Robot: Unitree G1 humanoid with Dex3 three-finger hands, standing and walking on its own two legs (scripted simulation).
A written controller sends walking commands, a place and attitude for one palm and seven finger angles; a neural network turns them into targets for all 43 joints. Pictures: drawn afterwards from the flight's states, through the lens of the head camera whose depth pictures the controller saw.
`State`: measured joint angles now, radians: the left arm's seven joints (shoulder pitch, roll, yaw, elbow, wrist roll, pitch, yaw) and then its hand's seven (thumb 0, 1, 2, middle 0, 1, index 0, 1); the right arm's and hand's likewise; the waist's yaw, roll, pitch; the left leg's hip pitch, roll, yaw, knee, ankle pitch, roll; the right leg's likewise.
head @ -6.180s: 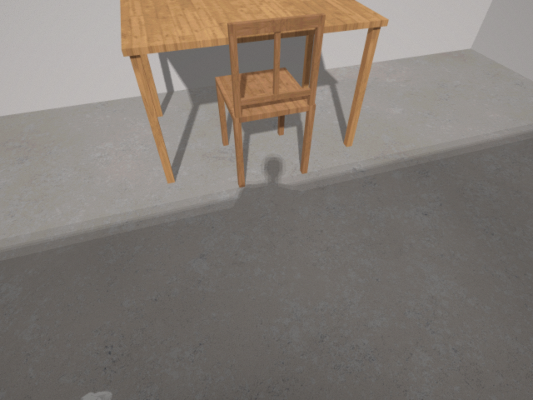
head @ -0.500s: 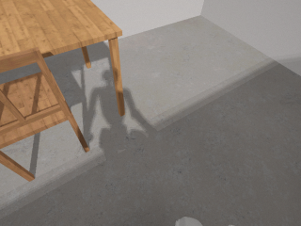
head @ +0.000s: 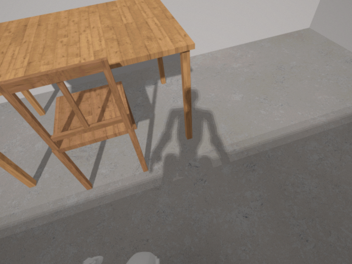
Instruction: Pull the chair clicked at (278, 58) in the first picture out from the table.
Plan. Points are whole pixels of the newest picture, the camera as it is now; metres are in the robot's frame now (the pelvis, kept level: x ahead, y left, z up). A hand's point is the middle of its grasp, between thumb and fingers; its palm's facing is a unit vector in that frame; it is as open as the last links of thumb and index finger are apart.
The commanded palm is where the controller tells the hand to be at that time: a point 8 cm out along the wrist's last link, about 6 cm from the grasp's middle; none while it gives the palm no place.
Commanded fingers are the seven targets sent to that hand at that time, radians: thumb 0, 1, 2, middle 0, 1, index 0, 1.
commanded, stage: turn to face it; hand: left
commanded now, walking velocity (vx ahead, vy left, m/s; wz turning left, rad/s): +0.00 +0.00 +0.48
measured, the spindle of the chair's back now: (74, 106) +0.73 +0.46 -0.12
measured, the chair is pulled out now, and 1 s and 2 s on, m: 0.00 0.00 0.00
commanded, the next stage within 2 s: take the last steps up to it in 0.42 s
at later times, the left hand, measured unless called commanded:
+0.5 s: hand out of the picture -0.01 +0.28 -0.17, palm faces +0.25 -0.94 -0.23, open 7.4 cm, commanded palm none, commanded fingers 0.00 0.90 0.90 -0.20 -0.30 -0.20 -0.30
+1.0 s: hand out of the picture -0.02 +0.18 -0.16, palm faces +0.32 -0.92 -0.22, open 7.3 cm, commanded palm none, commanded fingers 0.00 0.90 0.90 -0.20 -0.30 -0.20 -0.30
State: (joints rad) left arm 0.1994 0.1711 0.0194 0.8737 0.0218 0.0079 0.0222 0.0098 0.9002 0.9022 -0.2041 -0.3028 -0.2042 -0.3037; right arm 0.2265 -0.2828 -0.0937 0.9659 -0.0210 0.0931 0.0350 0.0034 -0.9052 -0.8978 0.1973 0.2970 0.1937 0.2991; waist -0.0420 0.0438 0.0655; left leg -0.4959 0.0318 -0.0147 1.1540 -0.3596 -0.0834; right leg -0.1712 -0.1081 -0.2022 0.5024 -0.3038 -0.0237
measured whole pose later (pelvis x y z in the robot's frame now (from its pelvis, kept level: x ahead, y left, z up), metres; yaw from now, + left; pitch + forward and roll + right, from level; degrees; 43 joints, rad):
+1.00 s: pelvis +0.06 +0.03 +0.00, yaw +16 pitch -1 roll +2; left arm 0.42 0.11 0.02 1.09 0.02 -0.06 0.02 0.01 0.92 0.90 -0.20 -0.30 -0.20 -0.30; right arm 0.34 -0.21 -0.07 1.09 -0.03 0.02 0.02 0.00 -0.91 -0.90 0.20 0.30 0.19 0.30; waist -0.02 0.05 0.01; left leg -0.55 0.06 0.00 1.06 -0.20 0.00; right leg 0.01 0.00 -0.13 0.31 -0.30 -0.05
